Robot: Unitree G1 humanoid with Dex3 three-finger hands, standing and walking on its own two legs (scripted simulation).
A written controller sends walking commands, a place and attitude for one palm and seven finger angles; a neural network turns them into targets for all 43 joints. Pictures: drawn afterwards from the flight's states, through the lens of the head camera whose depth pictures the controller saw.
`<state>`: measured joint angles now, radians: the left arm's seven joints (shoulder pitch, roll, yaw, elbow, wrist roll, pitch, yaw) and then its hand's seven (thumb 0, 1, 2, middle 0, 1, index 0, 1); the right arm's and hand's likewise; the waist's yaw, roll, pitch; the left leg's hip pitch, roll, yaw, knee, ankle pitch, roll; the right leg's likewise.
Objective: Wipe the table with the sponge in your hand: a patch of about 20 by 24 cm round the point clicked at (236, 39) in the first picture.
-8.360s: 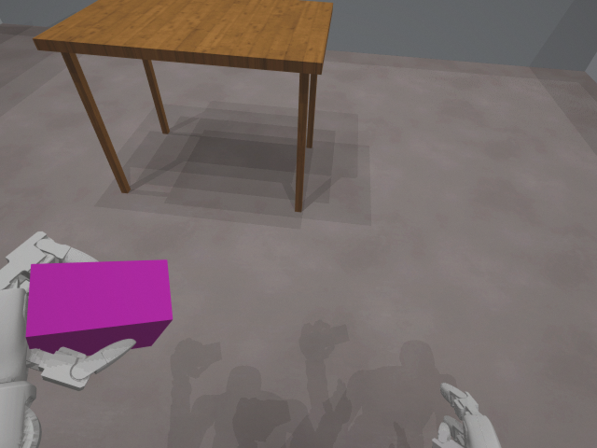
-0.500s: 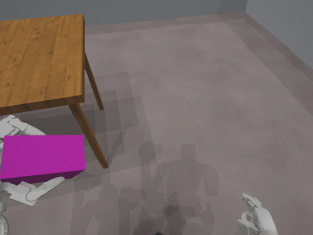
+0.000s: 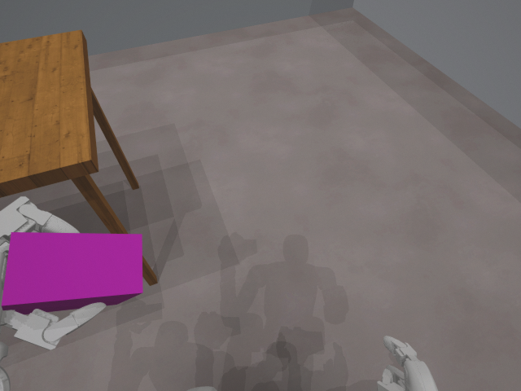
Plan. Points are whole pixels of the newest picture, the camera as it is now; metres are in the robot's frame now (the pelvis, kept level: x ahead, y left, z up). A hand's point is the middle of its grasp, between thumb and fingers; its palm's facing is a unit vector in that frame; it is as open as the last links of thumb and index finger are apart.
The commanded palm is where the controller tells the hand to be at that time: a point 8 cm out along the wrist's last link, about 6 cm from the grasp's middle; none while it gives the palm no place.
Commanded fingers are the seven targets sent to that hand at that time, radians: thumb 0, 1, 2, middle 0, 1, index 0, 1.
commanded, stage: take the last steps up to it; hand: left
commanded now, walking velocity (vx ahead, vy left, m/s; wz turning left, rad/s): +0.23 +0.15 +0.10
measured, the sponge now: (92, 274) +0.23 +0.19 +0.14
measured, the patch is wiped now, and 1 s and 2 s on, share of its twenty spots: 0.00 0.00 0.00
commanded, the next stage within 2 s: come to a stop and stand still in 0.96 s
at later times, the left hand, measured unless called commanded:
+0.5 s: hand (20, 256) +0.24 +0.27 +0.17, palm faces +0.42 -0.78 -0.45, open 10.4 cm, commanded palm +0.18 +0.31 +0.18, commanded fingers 0.00 0.10 1.30 -1.20 -1.60 -1.20 -1.60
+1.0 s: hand (11, 193) +0.32 +0.32 +0.17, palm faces +0.37 -0.77 -0.53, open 10.4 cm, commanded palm +0.26 +0.37 +0.18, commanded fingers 0.00 0.10 1.30 -1.20 -1.60 -1.20 -1.60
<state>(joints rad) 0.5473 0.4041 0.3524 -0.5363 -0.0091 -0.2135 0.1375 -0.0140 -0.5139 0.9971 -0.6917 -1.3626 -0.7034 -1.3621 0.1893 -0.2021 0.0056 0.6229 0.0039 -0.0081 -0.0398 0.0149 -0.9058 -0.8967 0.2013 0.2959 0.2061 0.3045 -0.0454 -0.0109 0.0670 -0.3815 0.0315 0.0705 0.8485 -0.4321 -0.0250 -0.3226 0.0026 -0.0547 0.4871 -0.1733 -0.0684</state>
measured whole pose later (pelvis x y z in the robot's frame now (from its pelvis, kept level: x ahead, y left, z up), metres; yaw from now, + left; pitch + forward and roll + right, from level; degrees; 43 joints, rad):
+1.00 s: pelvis +0.11 +0.09 -0.02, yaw +2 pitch +1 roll +1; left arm 0.52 0.40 0.36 -0.57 -0.01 -0.24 0.15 -0.01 -0.51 1.00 -0.69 -1.36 -0.70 -1.36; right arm 0.19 -0.15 0.01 0.60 0.01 -0.09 -0.04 0.01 -0.90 -0.90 0.20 0.30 0.21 0.30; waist -0.01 0.04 0.08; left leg -0.33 0.08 0.14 0.69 -0.38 -0.01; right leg -0.31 -0.05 -0.18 0.65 -0.33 -0.03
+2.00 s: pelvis +0.11 +0.08 +0.00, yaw +1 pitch -1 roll +1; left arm 0.51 0.38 0.34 -0.50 -0.02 -0.18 0.16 -0.01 -0.51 1.00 -0.69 -1.36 -0.71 -1.36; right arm 0.22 -0.22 0.00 0.59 0.00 -0.03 -0.08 0.01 -0.91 -0.90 0.20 0.30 0.20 0.30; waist 0.01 -0.02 0.04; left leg -0.22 0.04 0.09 0.51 -0.27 -0.01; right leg -0.27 0.02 -0.16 0.51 -0.23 -0.04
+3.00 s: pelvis +0.09 +0.13 +0.00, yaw -1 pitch -1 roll +0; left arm 0.44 0.37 0.31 -0.40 -0.01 -0.26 0.07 -0.02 -0.51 1.00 -0.69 -1.36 -0.71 -1.36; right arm 0.28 -0.19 0.03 0.56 0.02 -0.15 0.00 0.01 -0.91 -0.90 0.20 0.30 0.20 0.30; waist 0.00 -0.04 0.06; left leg -0.20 -0.02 0.11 0.47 -0.26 0.05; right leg -0.29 -0.01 -0.07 0.48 -0.17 -0.02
